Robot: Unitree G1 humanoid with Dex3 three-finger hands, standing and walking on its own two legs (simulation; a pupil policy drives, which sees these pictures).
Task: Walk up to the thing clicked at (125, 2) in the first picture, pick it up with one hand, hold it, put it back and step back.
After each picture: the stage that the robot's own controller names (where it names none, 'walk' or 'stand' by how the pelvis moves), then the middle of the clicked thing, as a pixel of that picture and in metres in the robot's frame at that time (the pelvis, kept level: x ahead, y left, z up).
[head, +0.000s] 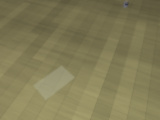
stand; (126, 3) +2.24 -0.62 -0.72
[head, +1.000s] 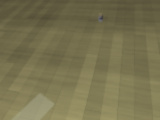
walk; (100, 17) +2.16 -0.12 -0.69
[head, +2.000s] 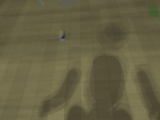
walk; (61, 35) +1.49 +0.37 -0.72
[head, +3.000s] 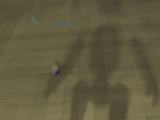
walk; (55, 70) +0.98 +0.39 -0.72
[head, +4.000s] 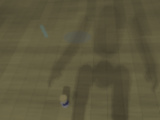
walk; (64, 101) +0.63 +0.26 -0.71
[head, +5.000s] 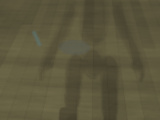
walk; out of the picture +0.39 +0.21 -0.70
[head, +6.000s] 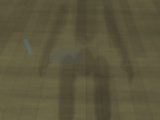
stand; out of the picture +0.32 +0.20 -0.72
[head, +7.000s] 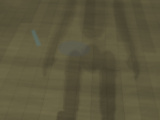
stand; out of the picture +0.35 +0.19 -0.72
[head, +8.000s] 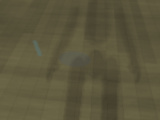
stand; out of the picture +0.32 +0.20 -0.72
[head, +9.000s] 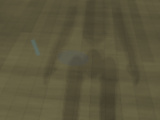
stand; out of the picture +0.32 +0.21 -0.72
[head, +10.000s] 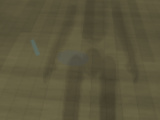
stand; out of the picture +0.31 +0.20 -0.73
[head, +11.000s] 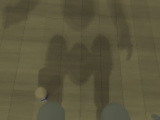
go down; (42, 94) +0.36 +0.21 -0.48
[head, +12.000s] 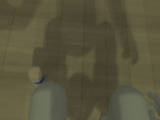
go down; (36, 76) +0.39 +0.22 -0.32
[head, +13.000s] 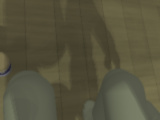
close in; (0, 65) +0.38 +0.25 -0.24
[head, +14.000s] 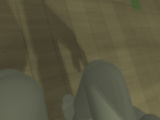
close; out of the picture +0.38 +0.26 -0.22
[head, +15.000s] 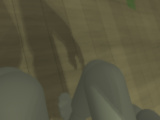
close; out of the picture +0.37 +0.27 -0.22
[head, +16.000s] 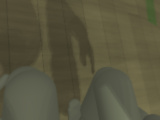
lift; out of the picture +0.33 +0.24 -0.19
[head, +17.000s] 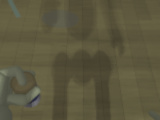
lift; (27, 90) +0.31 +0.19 +0.00
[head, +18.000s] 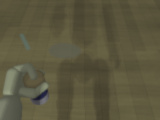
hold; (37, 88) +0.33 +0.17 +0.01
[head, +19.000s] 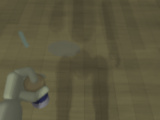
hold; (37, 91) +0.33 +0.17 -0.01
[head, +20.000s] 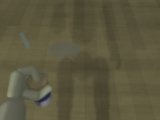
crouch; (40, 90) +0.33 +0.16 +0.00
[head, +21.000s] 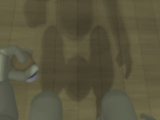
crouch; (26, 67) +0.39 +0.20 -0.10
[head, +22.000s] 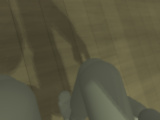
lower; out of the picture +0.41 +0.27 -0.22
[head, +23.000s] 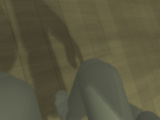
lower; out of the picture +0.40 +0.28 -0.22
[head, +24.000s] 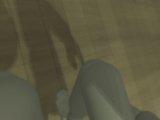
lower; out of the picture +0.40 +0.27 -0.23
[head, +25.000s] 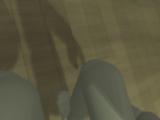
lower; out of the picture +0.39 +0.27 -0.22
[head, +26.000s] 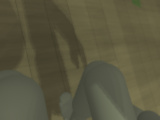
loosen; out of the picture +0.38 +0.25 -0.23
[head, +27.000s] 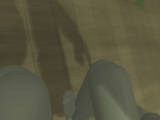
stand; out of the picture +0.38 +0.24 -0.22
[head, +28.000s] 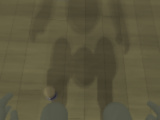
walk; (50, 93) +0.38 +0.19 -0.48
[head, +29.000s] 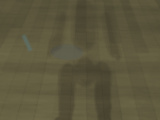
stand; out of the picture +0.34 +0.17 -0.66
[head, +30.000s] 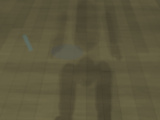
stand; out of the picture +0.34 +0.18 -0.67
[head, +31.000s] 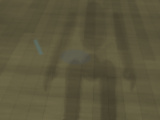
stand; out of the picture +0.36 +0.17 -0.72
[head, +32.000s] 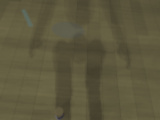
walk; (59, 113) +0.40 +0.12 -0.71
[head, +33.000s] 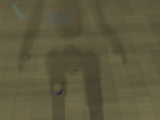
walk; (57, 89) +0.57 +0.20 -0.69
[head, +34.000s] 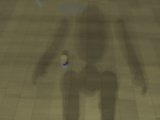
walk; (64, 61) +0.91 +0.21 -0.69
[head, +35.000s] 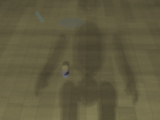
stand; (65, 71) +0.95 +0.20 -0.71
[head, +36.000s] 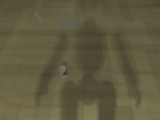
stand; (63, 71) +0.95 +0.21 -0.73
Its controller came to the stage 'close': yes
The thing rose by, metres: 0.71
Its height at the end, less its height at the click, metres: +0.00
